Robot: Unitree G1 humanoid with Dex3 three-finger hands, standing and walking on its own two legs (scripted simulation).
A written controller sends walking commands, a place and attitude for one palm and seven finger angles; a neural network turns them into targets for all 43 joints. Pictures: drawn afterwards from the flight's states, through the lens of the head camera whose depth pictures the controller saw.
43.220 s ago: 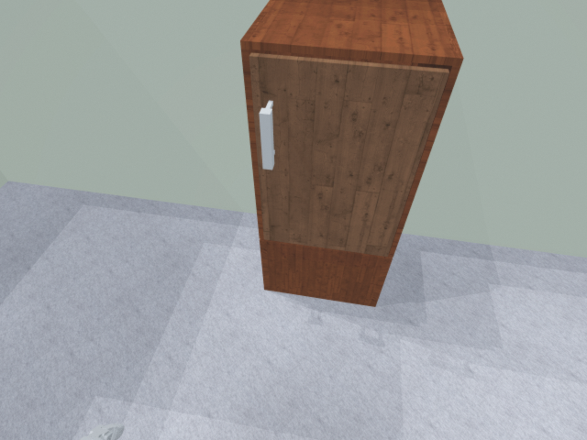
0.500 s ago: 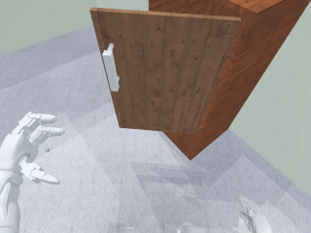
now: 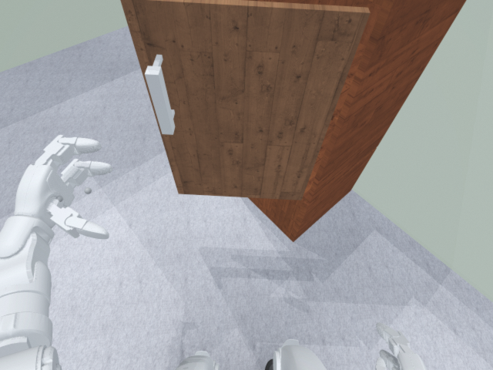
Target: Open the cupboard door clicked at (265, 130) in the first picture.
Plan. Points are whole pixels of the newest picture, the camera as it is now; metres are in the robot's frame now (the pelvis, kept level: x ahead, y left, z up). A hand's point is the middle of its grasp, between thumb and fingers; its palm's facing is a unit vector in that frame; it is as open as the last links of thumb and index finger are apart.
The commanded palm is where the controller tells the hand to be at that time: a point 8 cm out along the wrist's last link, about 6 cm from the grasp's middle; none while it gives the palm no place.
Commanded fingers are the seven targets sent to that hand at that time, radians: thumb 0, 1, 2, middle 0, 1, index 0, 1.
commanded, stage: move the hooked fingers beside the handle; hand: left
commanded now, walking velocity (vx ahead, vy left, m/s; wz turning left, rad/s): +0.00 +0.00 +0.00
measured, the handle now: (163, 96) +0.61 +0.18 +0.06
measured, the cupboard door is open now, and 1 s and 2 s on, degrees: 46 46 46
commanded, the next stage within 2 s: none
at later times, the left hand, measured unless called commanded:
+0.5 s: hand (99, 154) +0.44 +0.26 +0.07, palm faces -0.03 -1.00 +0.01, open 14.0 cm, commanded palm +0.42 +0.31 +0.06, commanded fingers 0.00 -0.50 0.30 -0.30 -1.20 -0.30 -1.20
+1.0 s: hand (115, 120) +0.52 +0.25 +0.07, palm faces -0.04 -1.00 +0.00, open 14.0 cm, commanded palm +0.51 +0.30 +0.06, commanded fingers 0.00 -0.50 0.30 -0.30 -1.20 -0.30 -1.20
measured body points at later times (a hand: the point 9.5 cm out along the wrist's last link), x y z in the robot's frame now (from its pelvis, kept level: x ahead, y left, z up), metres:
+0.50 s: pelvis +0.01 +0.01 +0.00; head +0.11 +0.03 +0.43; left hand +0.44 +0.31 +0.07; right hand +0.07 -0.26 -0.11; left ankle -0.01 +0.10 -0.68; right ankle +0.05 -0.11 -0.68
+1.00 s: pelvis +0.00 +0.02 -0.02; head +0.15 +0.04 +0.40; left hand +0.52 +0.31 +0.07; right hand -0.01 -0.26 -0.12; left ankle -0.01 +0.10 -0.68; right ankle +0.05 -0.11 -0.68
